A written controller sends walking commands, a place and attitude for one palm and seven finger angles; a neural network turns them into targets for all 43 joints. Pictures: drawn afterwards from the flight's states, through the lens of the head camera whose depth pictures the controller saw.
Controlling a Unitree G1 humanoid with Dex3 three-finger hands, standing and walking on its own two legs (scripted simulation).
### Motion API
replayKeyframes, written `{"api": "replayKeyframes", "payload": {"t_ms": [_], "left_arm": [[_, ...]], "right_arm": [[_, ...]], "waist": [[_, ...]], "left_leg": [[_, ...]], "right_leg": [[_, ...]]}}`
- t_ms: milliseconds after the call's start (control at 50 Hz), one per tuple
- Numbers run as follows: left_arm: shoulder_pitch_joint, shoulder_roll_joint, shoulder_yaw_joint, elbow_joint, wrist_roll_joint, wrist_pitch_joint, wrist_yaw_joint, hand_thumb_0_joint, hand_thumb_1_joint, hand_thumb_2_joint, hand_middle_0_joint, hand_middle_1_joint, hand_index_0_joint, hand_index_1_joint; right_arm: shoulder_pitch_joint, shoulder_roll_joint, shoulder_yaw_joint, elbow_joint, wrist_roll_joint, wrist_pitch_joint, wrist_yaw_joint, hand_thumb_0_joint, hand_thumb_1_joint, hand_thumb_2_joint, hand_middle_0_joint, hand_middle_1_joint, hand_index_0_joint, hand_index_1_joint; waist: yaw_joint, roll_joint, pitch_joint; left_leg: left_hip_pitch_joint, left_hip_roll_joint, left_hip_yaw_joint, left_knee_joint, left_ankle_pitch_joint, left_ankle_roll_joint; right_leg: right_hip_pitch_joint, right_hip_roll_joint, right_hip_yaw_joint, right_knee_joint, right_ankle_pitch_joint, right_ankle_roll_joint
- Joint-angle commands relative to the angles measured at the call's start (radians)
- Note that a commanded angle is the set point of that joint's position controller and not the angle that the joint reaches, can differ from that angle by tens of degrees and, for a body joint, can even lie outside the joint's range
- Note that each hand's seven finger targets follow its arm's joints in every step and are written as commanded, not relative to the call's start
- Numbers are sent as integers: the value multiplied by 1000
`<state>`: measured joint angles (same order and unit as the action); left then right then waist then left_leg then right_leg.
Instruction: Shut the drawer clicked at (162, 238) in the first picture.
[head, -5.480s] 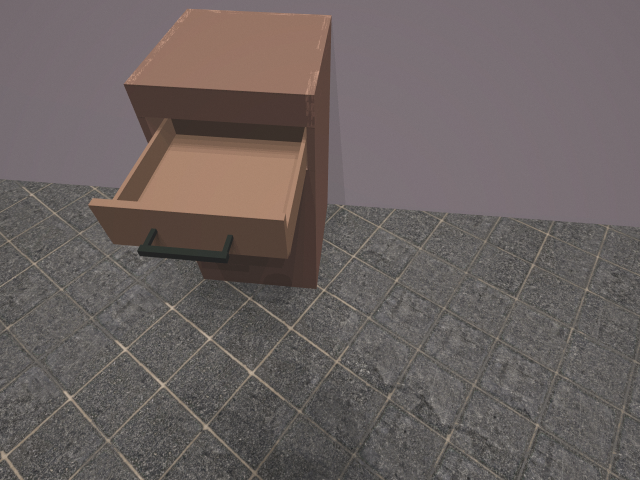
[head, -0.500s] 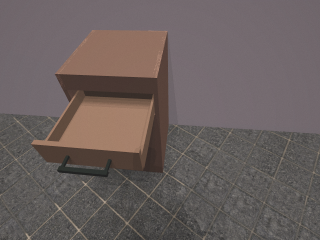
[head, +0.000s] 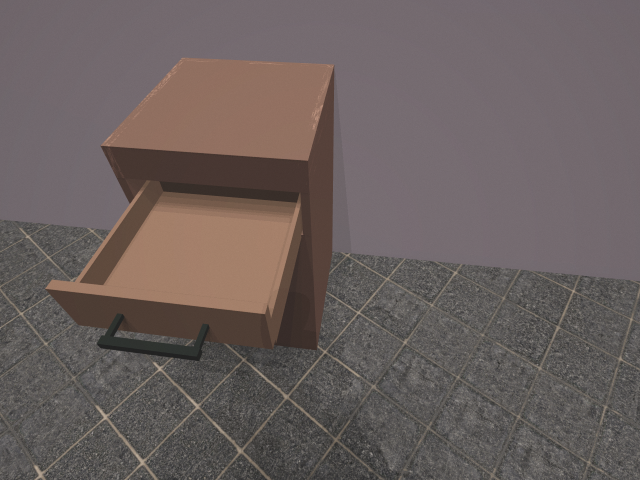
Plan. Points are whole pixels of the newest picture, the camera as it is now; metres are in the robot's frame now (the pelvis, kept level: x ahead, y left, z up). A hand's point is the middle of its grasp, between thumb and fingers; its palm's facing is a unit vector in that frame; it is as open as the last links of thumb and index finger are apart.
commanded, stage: shuffle to correct the standing spot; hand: left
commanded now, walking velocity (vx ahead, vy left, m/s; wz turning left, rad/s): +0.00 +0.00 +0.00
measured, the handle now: (155, 336) +0.36 +0.32 -0.12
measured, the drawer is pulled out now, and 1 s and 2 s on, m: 0.30 0.30 0.30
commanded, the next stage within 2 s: come to a stop and stand still in 0.82 s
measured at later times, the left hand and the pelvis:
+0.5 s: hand out of the picture +0.02 +0.21 -0.18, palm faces +0.04 -0.98 -0.20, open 7.4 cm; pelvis +0.02 +0.04 +0.00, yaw -3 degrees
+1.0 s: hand out of the picture +0.05 +0.30 -0.19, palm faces +0.01 -0.97 -0.25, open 7.4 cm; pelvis +0.05 +0.11 -0.02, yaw -4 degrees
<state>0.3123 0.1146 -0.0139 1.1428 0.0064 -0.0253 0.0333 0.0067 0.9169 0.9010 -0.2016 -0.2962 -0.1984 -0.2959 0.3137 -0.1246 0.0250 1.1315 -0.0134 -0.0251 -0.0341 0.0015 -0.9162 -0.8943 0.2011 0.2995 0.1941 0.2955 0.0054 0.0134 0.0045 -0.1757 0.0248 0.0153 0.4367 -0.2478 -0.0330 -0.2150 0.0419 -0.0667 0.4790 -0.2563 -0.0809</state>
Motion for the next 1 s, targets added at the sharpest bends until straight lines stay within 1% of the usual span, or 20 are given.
{"api": "replayKeyframes", "payload": {"t_ms": [0, 120, 260, 400, 520, 600, 640, 660, 700, 740, 780, 800, 820, 840, 860, 880, 900, 920, 940, 980], "left_arm": [[66, 105, 20, -31, 2, -15, 1, 0, 900, 900, -200, -300, -200, -300], [72, 133, 34, -40, 5, -15, 2, 0, 900, 900, -200, -300, -200, -300], [71, 160, 63, -59, 11, -8, 4, 0, 900, 900, -200, -300, -200, -300], [53, 153, 76, -78, 13, 3, 4, 0, 900, 900, -200, -300, -200, -300], [33, 108, 67, -100, 22, 19, 3, 0, 900, 900, -200, -300, -200, -300], [53, 112, 68, -101, 20, 19, 7, 0, 900, 900, -200, -300, -200, -300], [99, 139, 78, -94, 18, 12, 13, 0, 900, 900, -200, -300, -200, -300], [125, 173, 87, -89, 18, 9, 18, 0, 900, 900, -200, -300, -200, -300], [169, 232, 108, -79, 20, 4, 30, 0, 900, 900, -200, -300, -200, -300], [156, 225, 114, -97, 27, 5, 42, 0, 900, 900, -200, -300, -200, -300], [48, 230, 113, -137, 33, 8, 38, 0, 900, 900, -200, -300, -200, -300], [-7, 233, 113, -160, 33, 9, 33, 0, 900, 900, -200, -300, -200, -300], [-46, 243, 113, -175, 28, 15, 25, 0, 900, 900, -200, -300, -200, -300], [-46, 222, 108, -184, 26, 26, 17, 0, 900, 900, -200, -300, -200, -300], [-40, 176, 101, -200, 23, 40, 12, 0, 900, 900, -200, -300, -200, -300], [-40, 131, 95, -215, 21, 47, 10, 0, 900, 900, -200, -300, -200, -300], [-51, 127, 90, -228, 26, 51, 10, 0, 900, 900, -200, -300, -200, -300], [-33, 117, 86, -216, 26, 47, 7, 0, 900, 900, -200, -300, -200, -300], [-10, 96, 81, -188, 29, 41, 2, 0, 900, 900, -200, -300, -200, -300], [54, 77, 67, -153, 29, 35, -12, 0, 900, 900, -200, -300, -200, -300]], "right_arm": [[89, -70, -15, -16, 0, -5, -5, 0, -900, -900, 200, 300, 200, 300], [93, -85, -22, -23, -2, 4, -1, 0, -900, -900, 200, 300, 200, 300], [98, -86, -35, -48, -7, 13, 6, 0, -900, -900, 200, 300, 200, 300], [131, -102, -42, -63, -8, 0, 7, 0, -900, -900, 200, 300, 200, 300], [138, -151, -50, -93, -10, 3, -2, 0, -900, -900, 200, 300, 200, 300], [110, -146, -51, -121, -9, 8, -3, 0, -900, -900, 200, 300, 200, 300], [83, -147, -57, -144, -8, 8, -2, 0, -900, -900, 200, 300, 200, 300], [67, -138, -58, -157, -7, 10, 1, 0, -900, -900, 200, 300, 200, 300], [20, -108, -59, -187, -6, 19, 6, 0, -900, -900, 200, 300, 200, 300], [-40, -110, -65, -210, -4, 19, 10, 0, -900, -900, 200, 300, 200, 300], [-16, -98, -70, -208, 4, 23, 25, 0, -900, -900, 200, 300, 200, 300], [35, -88, -73, -187, 6, 23, 30, 0, -900, -900, 200, 300, 200, 300], [109, -79, -71, -157, 4, 20, 32, 0, -900, -900, 200, 300, 200, 300], [162, -107, -72, -132, -1, 14, 28, 0, -900, -900, 200, 300, 200, 300], [186, -173, -88, -130, -12, 10, 22, 0, -900, -900, 200, 300, 200, 300], [186, -229, -101, -147, -19, 18, 19, 0, -900, -900, 200, 300, 200, 300], [133, -232, -104, -175, -17, 29, 22, 0, -900, -900, 200, 300, 200, 300], [68, -203, -93, -196, -20, 27, 27, 0, -900, -900, 200, 300, 200, 300], [20, -183, -85, -206, -23, 19, 24, 0, -900, -900, 200, 300, 200, 300], [-38, -172, -75, -215, -28, 9, 21, 0, -900, -900, 200, 300, 200, 300]], "waist": [[-10, -37, 66], [0, -43, 69], [7, -91, 96], [10, -35, 82], [18, 104, 65], [36, 65, 59], [56, -23, 21], [59, -108, 7], [73, -269, 30], [83, -258, 66], [26, -247, 60], [-11, -204, 47], [-43, -189, 18], [-51, -96, -5], [-57, 136, 1], [-56, 323, 17], [-47, 260, 82], [-20, 177, 83], [-4, 160, 64], [22, 92, 56]], "left_leg": [[-45, 56, -45, -57, 98, 55], [-81, 34, -6, -22, 6, 43], [-115, 28, 24, 46, -50, 34], [-68, 50, 17, -37, 46, 46], [-10, 151, -83, -77, 261, 144], [-32, 139, -83, -34, 360, 163], [-93, 90, -36, 70, 328, 129], [-173, 37, 14, 151, 225, 90], [-364, -29, 52, 299, -198, 32], [-427, 15, -42, 408, -312, 35], [-297, 30, -59, 288, -250, 35], [-147, 4, -8, 174, -133, 29], [23, -29, 46, 71, 22, 24], [133, -23, 59, 32, 89, 25], [156, 119, -133, -54, 16, 83], [45, 263, -302, -196, -82, 167], [-92, 298, -317, -228, -209, 228], [-139, 283, -271, -247, -276, 234], [-158, 260, -267, -235, -256, 230], [-174, 228, -171, -200, -137, 210]], "right_leg": [[-3, -145, 166, -140, 127, 26], [25, -181, 235, -169, 75, 10], [0, -273, 363, -219, 30, -69], [-15, -199, 271, -86, 114, -51], [-101, -93, 93, 108, -44, 1], [-75, -107, 95, 130, -24, 1], [22, -178, 192, 91, 164, -29], [96, -266, 290, 42, 278, -63], [215, -458, 497, -42, 589, -160], [186, -484, 492, -54, 653, -188], [49, -427, 372, -36, 546, -129], [-59, -385, 307, -20, 445, -87], [-165, -316, 246, 12, 285, -41], [-237, -230, 193, 94, 106, -10], [-352, -108, 95, 271, -147, 38], [-371, -41, 20, 484, -379, 68], [-361, -71, 60, 604, -359, 51], [-346, -89, 59, 661, -303, 33], [-322, -106, 59, 672, -263, 31], [-233, -112, 38, 538, -233, 42]]}}
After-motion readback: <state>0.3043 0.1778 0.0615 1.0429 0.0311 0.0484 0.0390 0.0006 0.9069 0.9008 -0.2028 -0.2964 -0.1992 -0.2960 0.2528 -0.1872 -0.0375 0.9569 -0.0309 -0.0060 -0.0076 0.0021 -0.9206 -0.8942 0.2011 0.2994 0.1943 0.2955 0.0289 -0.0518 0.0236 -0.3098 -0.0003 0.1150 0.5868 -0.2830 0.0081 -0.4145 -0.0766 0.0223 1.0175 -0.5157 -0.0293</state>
